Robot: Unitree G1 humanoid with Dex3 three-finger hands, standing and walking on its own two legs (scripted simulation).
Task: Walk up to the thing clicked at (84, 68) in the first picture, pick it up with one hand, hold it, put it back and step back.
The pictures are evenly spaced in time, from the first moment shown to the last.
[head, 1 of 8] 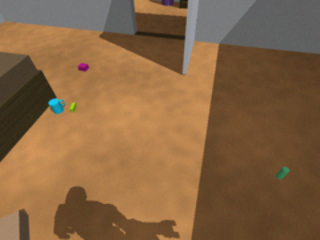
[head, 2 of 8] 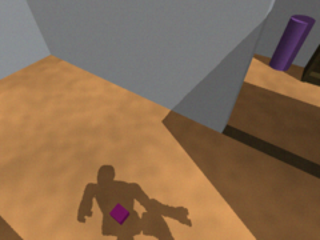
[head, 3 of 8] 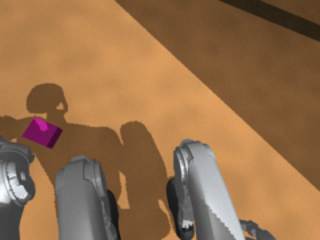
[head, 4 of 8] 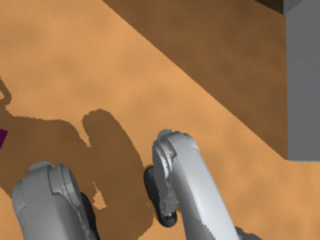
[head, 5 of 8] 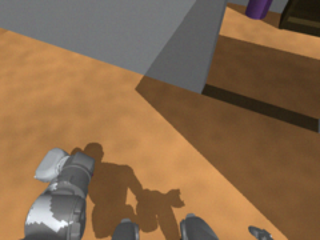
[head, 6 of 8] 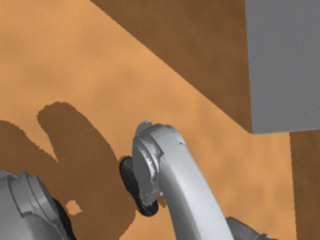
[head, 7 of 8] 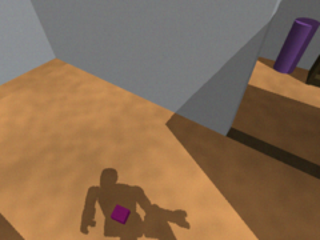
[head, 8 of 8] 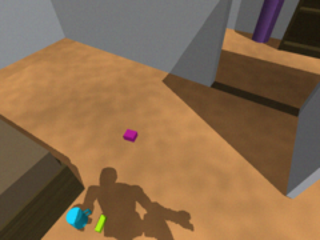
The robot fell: no
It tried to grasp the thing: yes
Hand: left
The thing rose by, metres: 0.67
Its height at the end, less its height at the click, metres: +0.00
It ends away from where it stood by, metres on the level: 0.02
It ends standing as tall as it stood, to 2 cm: yes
